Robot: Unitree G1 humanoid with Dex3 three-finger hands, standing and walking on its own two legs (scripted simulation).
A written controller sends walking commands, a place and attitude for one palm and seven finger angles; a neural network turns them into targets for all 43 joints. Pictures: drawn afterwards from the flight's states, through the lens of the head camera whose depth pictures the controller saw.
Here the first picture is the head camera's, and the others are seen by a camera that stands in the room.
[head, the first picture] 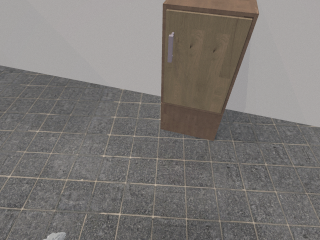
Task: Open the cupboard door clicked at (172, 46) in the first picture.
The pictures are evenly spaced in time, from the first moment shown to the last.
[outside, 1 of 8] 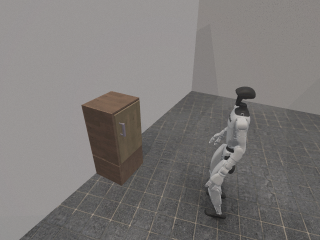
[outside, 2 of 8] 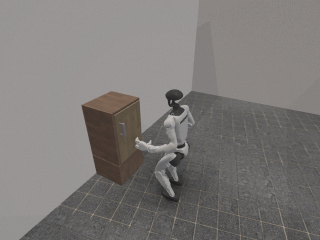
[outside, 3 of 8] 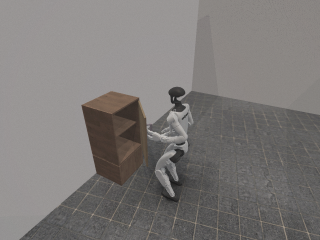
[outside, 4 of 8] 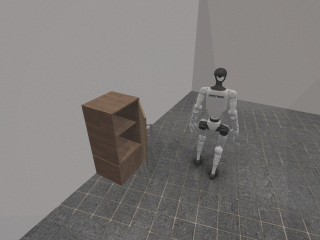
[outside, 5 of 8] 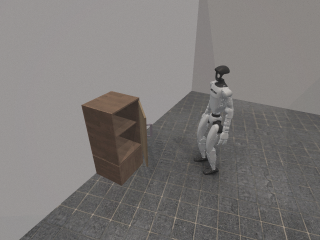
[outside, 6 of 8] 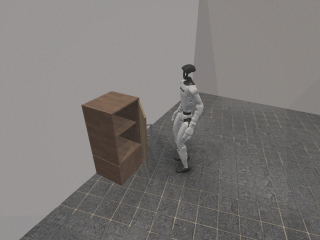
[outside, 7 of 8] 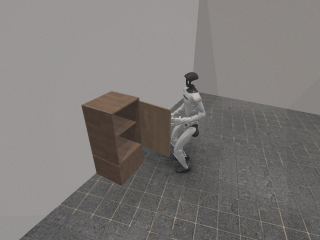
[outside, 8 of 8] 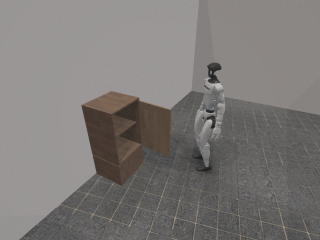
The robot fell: no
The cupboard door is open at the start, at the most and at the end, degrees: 0 86 86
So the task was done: yes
